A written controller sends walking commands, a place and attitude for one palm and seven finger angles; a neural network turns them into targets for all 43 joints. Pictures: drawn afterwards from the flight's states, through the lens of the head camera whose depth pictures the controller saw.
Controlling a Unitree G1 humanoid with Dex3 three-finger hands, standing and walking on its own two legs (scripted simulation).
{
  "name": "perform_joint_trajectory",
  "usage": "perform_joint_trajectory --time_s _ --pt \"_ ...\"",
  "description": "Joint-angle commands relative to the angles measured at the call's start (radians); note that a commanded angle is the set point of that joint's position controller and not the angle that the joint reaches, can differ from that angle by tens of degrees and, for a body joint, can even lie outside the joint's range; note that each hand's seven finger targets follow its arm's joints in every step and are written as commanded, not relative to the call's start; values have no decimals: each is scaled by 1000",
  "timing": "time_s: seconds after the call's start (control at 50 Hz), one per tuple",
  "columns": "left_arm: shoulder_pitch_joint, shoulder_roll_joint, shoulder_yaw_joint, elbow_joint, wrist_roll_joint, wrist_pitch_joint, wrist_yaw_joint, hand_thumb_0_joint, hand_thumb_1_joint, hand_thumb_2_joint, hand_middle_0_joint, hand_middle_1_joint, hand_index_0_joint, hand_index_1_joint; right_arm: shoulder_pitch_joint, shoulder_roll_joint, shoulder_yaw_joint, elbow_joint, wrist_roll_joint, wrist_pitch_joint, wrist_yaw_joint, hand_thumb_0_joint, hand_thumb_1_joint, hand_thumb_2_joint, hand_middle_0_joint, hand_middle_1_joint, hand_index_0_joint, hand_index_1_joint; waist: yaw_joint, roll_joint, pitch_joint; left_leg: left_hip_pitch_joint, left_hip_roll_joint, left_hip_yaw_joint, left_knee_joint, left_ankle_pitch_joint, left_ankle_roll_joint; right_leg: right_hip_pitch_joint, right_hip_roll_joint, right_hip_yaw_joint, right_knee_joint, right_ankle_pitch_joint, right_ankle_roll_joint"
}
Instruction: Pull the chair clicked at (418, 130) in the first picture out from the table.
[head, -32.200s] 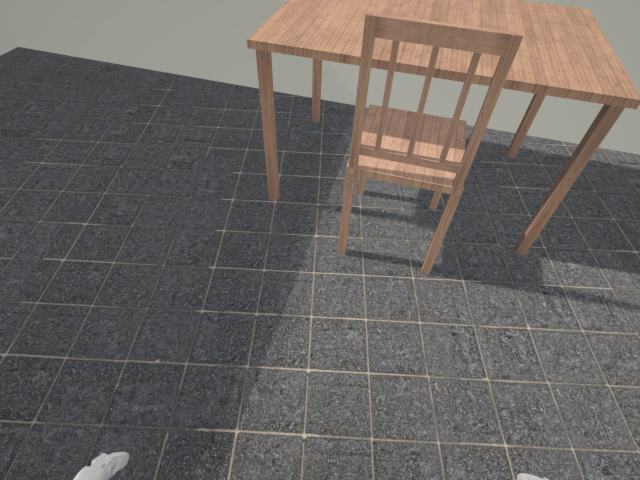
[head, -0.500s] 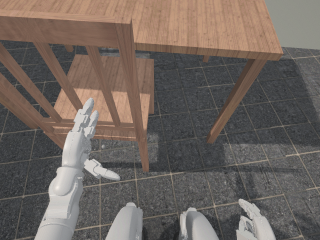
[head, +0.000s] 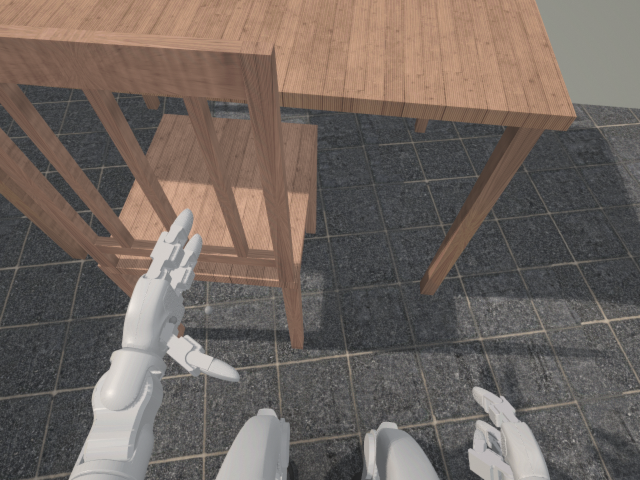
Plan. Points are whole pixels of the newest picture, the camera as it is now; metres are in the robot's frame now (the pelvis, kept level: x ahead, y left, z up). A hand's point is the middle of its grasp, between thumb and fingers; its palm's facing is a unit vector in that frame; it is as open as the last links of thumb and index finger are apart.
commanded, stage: aim the fingers beside a spindle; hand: left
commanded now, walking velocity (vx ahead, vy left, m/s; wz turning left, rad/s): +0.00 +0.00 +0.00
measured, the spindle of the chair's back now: (151, 187) +0.47 +0.25 +0.04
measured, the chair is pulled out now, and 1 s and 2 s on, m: -0.01 -0.01 -0.01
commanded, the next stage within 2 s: none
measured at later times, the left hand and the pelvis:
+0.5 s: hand (209, 317) +0.30 +0.15 +0.02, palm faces -0.09 -1.00 -0.03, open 16.9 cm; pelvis +0.00 +0.00 +0.00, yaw +0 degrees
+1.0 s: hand (191, 300) +0.32 +0.18 +0.02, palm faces -0.02 -1.00 -0.05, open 16.9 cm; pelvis +0.00 +0.01 +0.00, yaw +0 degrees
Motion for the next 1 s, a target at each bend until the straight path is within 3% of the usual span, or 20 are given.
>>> perform_joint_trajectory --time_s 0.0,0.08,0.16,0.24,0.3,0.34,0.4,0.48,0.54,0.56,0.62,0.64,0.68,0.7,0.76,0.78,0.8,0.86,0.9,0.98 --pt "-155 104 37 -232 -4 -49 -11 0 -500 300 -60 -80 -60 -80 -1 -136 -62 -138 6 -48 -21 0 -900 -900 200 300 200 300 -18 5 -341 275 -17 -75 -165 237 -8 160 17 86 -185 248 10" --pt "-161 198 144 -307 -11 -92 34 0 -500 300 -60 -80 -60 -80 -5 -128 -58 -132 -5 -58 -27 0 -900 -900 200 300 200 300 8 16 -378 266 -20 -67 -157 267 -8 207 23 99 -180 271 8" --pt "-123 148 116 -248 -11 -100 31 0 -500 300 -60 -80 -60 -80 -11 -121 -53 -120 -3 -63 -19 0 -900 -900 200 300 200 300 -6 24 -330 241 -21 -59 -160 232 -11 191 22 101 -188 246 12" --pt "-34 85 45 -145 -22 -44 -36 0 -500 300 -60 -80 -60 -80 -3 -134 -56 -129 10 -59 -14 0 -900 -900 200 300 200 300 -23 -23 -284 205 -21 -54 -165 193 -8 189 20 105 -213 226 17" --pt "-87 70 12 -161 -36 -26 -67 0 -500 300 -60 -80 -60 -80 1 -139 -57 -135 15 -66 -22 0 -900 -900 200 300 200 300 -39 -36 -280 190 -20 -61 -152 176 -1 182 15 112 -217 208 18" --pt "-158 112 47 -204 -37 -43 -59 0 -500 300 -60 -80 -60 -80 3 -143 -59 -131 13 -71 -31 0 -900 -900 200 300 200 300 -40 -39 -295 196 -18 -64 -143 172 0 168 16 113 -214 190 18" --pt "-221 196 124 -339 -33 -98 -8 0 -500 300 -60 -80 -60 -80 -4 -134 -58 -128 -1 -87 -37 0 -900 -900 200 300 200 300 -9 51 -379 265 -19 -66 -146 227 -4 180 18 110 -192 220 10" --pt "-187 247 202 -283 -20 -117 34 0 -500 300 -60 -80 -60 -80 -2 -130 -52 -105 -8 -90 -35 0 -900 -900 200 300 200 300 5 45 -376 249 -20 -66 -152 251 -9 193 24 104 -180 238 8" --pt "-143 149 123 -116 -18 -57 -4 0 -500 300 -60 -80 -60 -80 -3 -134 -47 -99 1 -78 -25 0 -900 -900 200 300 200 300 -21 18 -278 195 -21 -60 -158 179 -12 155 24 103 -201 188 14" --pt "-128 116 90 -56 -21 -28 -26 0 -500 300 -60 -80 -60 -80 3 -138 -48 -101 6 -73 -23 0 -900 -900 200 300 200 300 -35 -22 -250 173 -21 -58 -158 151 -10 147 24 103 -213 166 17" --pt "-131 57 15 -42 -37 20 -89 0 -500 300 -60 -80 -60 -80 13 -151 -54 -124 20 -70 -25 0 -900 -900 200 300 200 300 -44 -40 -274 181 -19 -63 -157 160 -3 153 19 100 -215 189 19" --pt "-147 59 10 -73 -44 23 -99 0 -500 300 -60 -80 -60 -80 19 -152 -56 -130 20 -72 -27 0 -900 -900 200 300 200 300 -42 -41 -298 199 -19 -69 -160 173 -1 166 17 97 -215 200 18" --pt "-191 85 12 -211 -48 -5 -91 0 -500 300 -60 -80 -60 -80 11 -150 -62 -143 17 -83 -32 0 -900 -900 200 300 200 300 -32 24 -375 291 -14 -81 -161 253 -2 162 18 84 -191 257 12" --pt "-200 142 65 -316 -52 -32 -70 0 -500 300 -60 -80 -60 -80 17 -148 -67 -146 11 -88 -34 0 -900 -900 200 300 200 300 -9 53 -451 353 -11 -84 -166 313 -7 188 15 83 -184 296 10" --pt "-131 178 106 -455 -40 -93 13 0 -500 300 -60 -80 -60 -80 25 -131 -65 -137 -3 -100 -27 0 -900 -900 200 300 200 300 14 87 -493 467 -5 -98 -183 456 -23 182 16 69 -167 360 7" --pt "-113 216 146 -430 -28 -97 43 0 -500 300 -60 -80 -60 -80 24 -134 -62 -126 -8 -96 -25 0 -900 -900 200 300 200 300 16 88 -458 439 -5 -102 -184 456 -25 164 20 65 -161 352 7" --pt "-117 208 155 -390 -14 -101 66 0 -500 300 -60 -80 -60 -80 19 -125 -58 -113 -11 -90 -22 0 -900 -900 200 300 200 300 6 62 -409 403 -6 -100 -182 434 -25 157 21 63 -157 346 8" --pt "-103 136 122 -118 19 -66 71 0 -500 300 -60 -80 -60 -80 8 -129 -53 -87 -7 -65 -13 0 -900 -900 200 300 200 300 -38 -48 -209 202 -13 -79 -162 208 -15 92 29 68 -176 206 18" --pt "-110 92 80 -13 25 -38 36 0 -500 300 -60 -80 -60 -80 6 -139 -51 -95 0 -54 -10 0 -900 -900 200 300 200 300 -43 -49 -166 158 -17 -74 -164 131 -13 62 28 69 -184 139 14" --pt "-102 12 -47 -189 -17 -15 -56 0 -500 300 -60 -80 -60 -80 8 -145 -65 -161 15 -64 -11 0 -900 -900 200 300 200 300 -22 42 -380 333 -11 -88 -179 273 -14 135 20 68 -178 250 6"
